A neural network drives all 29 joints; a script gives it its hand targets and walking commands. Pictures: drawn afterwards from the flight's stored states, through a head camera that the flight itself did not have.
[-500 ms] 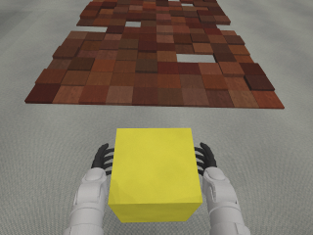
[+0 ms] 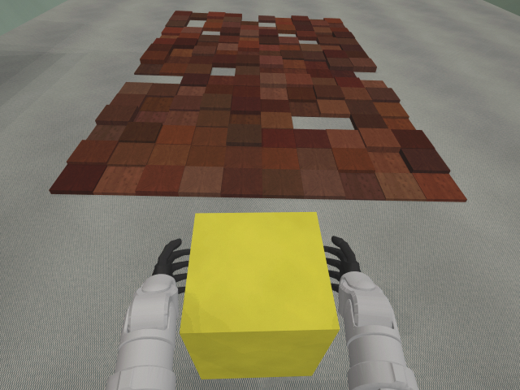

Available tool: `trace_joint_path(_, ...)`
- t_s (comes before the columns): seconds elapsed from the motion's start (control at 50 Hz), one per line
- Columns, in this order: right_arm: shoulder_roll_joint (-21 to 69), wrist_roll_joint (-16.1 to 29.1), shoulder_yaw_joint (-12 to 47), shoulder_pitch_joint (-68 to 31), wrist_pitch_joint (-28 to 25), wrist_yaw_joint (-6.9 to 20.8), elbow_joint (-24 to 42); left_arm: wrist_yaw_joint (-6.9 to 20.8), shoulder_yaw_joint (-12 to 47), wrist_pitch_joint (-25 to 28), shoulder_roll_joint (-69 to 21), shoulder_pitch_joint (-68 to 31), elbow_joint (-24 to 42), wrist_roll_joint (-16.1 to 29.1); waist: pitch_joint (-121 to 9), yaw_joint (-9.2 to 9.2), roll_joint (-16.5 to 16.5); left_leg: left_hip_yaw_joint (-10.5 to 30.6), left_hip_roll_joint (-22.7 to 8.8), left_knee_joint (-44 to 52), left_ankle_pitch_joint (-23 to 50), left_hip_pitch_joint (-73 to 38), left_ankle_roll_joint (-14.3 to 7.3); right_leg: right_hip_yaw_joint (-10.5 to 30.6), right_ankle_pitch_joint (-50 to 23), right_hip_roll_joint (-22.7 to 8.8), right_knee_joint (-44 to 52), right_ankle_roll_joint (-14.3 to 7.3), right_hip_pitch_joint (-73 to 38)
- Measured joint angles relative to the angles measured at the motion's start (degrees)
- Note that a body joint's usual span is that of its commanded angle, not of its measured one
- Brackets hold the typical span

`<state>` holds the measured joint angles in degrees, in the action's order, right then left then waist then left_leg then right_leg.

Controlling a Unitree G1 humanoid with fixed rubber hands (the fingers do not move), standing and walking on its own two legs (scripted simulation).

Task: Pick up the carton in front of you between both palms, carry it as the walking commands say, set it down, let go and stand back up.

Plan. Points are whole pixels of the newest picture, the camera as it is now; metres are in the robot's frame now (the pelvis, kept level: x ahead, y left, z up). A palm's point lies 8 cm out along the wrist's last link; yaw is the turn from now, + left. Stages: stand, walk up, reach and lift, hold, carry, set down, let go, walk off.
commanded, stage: reach and lift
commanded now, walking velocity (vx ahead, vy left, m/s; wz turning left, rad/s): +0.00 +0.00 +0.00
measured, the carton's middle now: (256, 298) +0.31 +0.00 -0.05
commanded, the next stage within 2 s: hold in 0.66 s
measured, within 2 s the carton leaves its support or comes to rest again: neither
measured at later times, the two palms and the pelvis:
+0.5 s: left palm (164, 276) +0.30 +0.15 +0.04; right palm (350, 274) +0.31 -0.15 +0.04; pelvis +0.02 +0.00 +0.01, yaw +0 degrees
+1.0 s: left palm (161, 276) +0.29 +0.15 +0.05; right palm (354, 273) +0.30 -0.15 +0.06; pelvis +0.01 +0.00 +0.01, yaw +0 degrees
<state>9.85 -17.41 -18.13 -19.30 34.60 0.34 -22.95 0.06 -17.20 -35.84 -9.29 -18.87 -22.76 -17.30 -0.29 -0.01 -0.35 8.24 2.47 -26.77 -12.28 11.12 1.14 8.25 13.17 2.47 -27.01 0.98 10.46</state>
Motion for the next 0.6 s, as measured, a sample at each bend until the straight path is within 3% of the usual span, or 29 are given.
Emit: trace_joint_path(0.6,-1.1,1.37,4.55,4.09,4.3,-0.15,5.63,-0.61,4.52,-4.18,0.65,4.13,5.67,1.38,-0.3,0.05,0.1,-0.32,-0.42,5.76,1.2,-5.95,-0.28,-0.1,-1.24,-0.54,5.75,-0.18,-5.89)
